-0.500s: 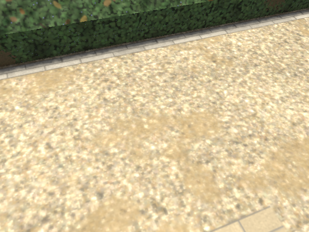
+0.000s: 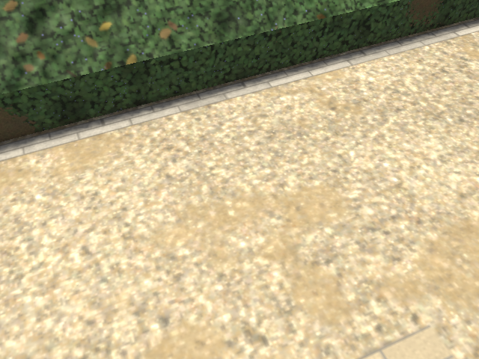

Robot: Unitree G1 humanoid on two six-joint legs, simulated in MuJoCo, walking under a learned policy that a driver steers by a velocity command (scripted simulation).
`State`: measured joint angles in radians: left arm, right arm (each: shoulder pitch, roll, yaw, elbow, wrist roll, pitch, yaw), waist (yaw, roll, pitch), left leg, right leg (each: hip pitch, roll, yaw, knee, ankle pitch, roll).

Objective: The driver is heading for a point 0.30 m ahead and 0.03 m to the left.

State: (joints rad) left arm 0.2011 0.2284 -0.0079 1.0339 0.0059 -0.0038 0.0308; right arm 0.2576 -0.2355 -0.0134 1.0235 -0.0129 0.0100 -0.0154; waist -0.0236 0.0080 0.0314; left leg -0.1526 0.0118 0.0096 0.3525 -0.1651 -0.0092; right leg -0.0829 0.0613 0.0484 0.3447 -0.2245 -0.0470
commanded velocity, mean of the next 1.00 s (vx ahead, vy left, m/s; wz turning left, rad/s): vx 0.04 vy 0.00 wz -0.01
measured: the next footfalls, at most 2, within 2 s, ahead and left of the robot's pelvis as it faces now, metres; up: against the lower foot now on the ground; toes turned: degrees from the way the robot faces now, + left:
right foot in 1.48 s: +0.27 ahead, -0.03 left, +0.00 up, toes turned -2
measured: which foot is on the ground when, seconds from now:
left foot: down 0.00-1.00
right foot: down 0.00-1.00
